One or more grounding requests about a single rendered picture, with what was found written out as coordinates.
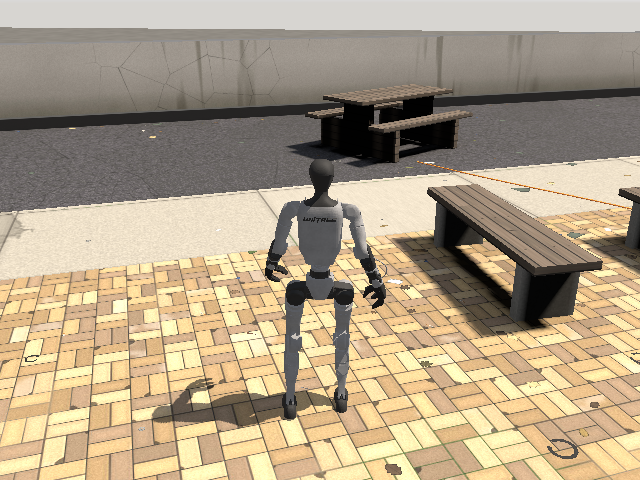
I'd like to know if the robot right hand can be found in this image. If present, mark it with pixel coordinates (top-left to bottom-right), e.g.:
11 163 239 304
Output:
363 283 386 309

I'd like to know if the robot left hand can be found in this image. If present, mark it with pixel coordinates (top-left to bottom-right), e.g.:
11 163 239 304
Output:
265 265 288 282

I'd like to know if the left robot forearm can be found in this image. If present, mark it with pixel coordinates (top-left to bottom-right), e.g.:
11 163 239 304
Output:
266 239 282 270

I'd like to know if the robot right upper arm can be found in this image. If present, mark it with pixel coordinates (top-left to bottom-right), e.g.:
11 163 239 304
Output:
342 203 369 260

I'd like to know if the right robot forearm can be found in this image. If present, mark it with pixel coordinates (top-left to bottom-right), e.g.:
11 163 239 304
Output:
360 244 383 288

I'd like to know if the right robot thigh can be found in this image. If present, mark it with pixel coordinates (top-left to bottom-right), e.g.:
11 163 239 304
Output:
333 279 354 350

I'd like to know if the robot right foot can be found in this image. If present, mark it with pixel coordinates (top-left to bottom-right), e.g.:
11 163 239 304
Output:
334 387 348 413

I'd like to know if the robot left upper arm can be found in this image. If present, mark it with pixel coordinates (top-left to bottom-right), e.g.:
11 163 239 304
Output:
272 201 300 255

